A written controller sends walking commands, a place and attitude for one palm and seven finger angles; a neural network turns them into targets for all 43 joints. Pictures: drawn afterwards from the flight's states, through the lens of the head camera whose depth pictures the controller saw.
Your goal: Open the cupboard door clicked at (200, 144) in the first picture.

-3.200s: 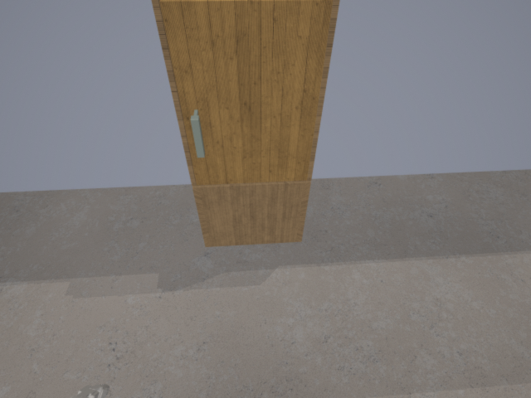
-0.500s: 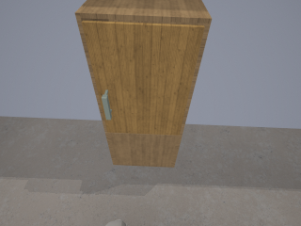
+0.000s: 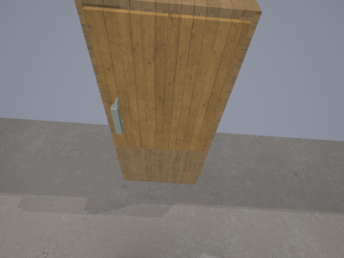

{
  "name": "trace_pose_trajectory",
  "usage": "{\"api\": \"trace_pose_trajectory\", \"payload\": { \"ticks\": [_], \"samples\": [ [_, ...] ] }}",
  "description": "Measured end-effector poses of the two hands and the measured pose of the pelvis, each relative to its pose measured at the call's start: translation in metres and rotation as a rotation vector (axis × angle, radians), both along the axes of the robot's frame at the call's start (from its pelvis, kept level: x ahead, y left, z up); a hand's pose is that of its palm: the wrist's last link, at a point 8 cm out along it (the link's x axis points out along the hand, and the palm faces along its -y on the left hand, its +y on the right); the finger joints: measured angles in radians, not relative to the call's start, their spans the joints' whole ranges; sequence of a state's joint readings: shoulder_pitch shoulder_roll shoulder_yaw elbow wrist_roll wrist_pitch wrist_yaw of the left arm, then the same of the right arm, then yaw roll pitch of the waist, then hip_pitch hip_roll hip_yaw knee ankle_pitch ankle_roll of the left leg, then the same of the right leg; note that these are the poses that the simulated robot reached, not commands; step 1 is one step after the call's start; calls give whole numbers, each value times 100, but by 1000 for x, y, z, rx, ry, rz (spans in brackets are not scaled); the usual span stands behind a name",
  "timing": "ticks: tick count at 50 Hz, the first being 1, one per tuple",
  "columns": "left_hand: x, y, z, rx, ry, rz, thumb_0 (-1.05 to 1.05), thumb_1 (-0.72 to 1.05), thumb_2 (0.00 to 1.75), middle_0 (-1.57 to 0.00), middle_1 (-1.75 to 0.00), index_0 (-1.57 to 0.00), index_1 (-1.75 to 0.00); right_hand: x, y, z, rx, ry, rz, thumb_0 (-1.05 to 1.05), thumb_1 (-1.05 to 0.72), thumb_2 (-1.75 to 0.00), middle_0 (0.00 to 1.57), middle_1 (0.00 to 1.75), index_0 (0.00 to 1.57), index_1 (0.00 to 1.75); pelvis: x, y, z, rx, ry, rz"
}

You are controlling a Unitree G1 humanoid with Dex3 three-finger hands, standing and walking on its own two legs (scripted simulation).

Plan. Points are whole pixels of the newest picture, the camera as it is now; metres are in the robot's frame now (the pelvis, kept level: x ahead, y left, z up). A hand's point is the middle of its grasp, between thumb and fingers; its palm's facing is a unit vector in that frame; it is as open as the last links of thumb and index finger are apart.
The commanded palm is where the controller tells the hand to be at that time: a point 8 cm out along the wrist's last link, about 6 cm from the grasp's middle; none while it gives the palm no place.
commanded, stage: come to a stop and stand still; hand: left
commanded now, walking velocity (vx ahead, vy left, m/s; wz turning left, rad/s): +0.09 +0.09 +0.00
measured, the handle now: (118, 116) +0.57 +0.24 -0.11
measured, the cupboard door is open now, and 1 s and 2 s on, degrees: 0 0 0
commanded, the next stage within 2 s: look again from close up in 1.14 s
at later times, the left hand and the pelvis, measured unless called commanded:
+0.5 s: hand out of the picture -0.02 +0.15 -0.16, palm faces +0.11 -0.96 -0.26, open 7.4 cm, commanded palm none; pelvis -0.02 -0.03 +0.01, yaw +2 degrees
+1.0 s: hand out of the picture +0.01 +0.20 -0.17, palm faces +0.04 -0.98 -0.21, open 7.3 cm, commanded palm none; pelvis -0.01 +0.03 +0.00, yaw +1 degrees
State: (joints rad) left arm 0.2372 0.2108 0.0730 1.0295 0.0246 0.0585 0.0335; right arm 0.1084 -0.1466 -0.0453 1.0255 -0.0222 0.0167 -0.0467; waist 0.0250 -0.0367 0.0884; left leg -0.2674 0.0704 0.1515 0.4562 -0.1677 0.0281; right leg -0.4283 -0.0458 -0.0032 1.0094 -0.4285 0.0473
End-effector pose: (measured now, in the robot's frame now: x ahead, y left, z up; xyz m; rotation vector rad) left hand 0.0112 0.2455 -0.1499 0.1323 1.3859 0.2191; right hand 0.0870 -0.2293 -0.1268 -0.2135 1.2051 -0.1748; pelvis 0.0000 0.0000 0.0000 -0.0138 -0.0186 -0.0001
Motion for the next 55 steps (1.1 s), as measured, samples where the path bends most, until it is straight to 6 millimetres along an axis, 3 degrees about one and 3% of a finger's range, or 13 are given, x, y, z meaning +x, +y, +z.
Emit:
{"api": "trace_pose_trajectory", "payload": {
  "ticks": [4, 7, 14, 20, 24, 31, 35, 39, 45, 55],
  "samples": [
    [17, -12, 8, 41, -77, -30, 0, 91, 90, -20, -30, -19, -30, -25, -27, -13, 20, 30, -24, -1, -92, -90, 20, 30, 20, 30, -7, -19, -5, 16, -3, -1],
    [18, -29, 9, 73, -119, -61, 0, 91, 90, -20, -30, -19, -30, -43, -46, -31, 58, 49, -50, 0, -92, -90, 20, 30, 20, 30, -10, -36, -14, 44, -6, -6],
    [1, -67, 30, 45, -105, -57, 0, 91, 90, -20, -30, -20, -30, -82, -61, -28, 109, 148, -61, 1, -91, -90, 20, 30, 20, 30, -10, -51, 3, 63, 4, -8],
    [-19, -64, 32, 50, -67, -10, 1, 91, 90, -20, -30, -20, -30, -99, -64, -23, 92, 222, -37, 1, -91, -90, 20, 30, 20, 30, -14, -49, 7, 62, 22, 19],
    [-37, -52, 28, 49, -32, 23, 1, 91, 90, -20, -30, -20, -30, -92, -57, -20, 66, 231, -8, 1, -91, -90, 20, 30, 19, 30, -16, -39, 6, 57, 25, 32],
    [-65, -14, -1, -2, 60, 50, 0, 91, 90, -20, -30, -20, -30, -52, -19, -16, 17, 89, 25, 1, -91, -90, 20, 30, 19, 30, -16, -3, -9, 14, 27, 29],
    [-60, 2, -7, -16, 74, 41, 1, 91, 90, -20, -30, -20, -30, -41, 9, -7, 20, 47, 39, 1, -91, -90, 20, 30, 20, 30, -14, 9, -5, 22, 17, 16],
    [-42, 7, -3, -28, 36, 21, 1, 91, 90, -20, -30, -19, -30, -36, 22, -4, 17, 30, 34, 0, -94, -90, 20, 30, 20, 30, -12, 18, -1, 25, 13, 17],
    [-15, 3, 1, -20, -32, -16, 0, 91, 90, -20, -30, -19, -30, -43, 29, -18, 52, 48, 7, 0, -94, -90, 20, 30, 20, 30, -10, 24, -4, 38, 1, 9],
    [-7, 5, 8, -21, -26, -49, 1, 92, 90, -20, -30, -20, -30, -85, 33, -16, 63, 159, -32, 0, -93, -90, 20, 30, 20, 30, -5, 26, 3, 18, 0, 7]
  ]
}}
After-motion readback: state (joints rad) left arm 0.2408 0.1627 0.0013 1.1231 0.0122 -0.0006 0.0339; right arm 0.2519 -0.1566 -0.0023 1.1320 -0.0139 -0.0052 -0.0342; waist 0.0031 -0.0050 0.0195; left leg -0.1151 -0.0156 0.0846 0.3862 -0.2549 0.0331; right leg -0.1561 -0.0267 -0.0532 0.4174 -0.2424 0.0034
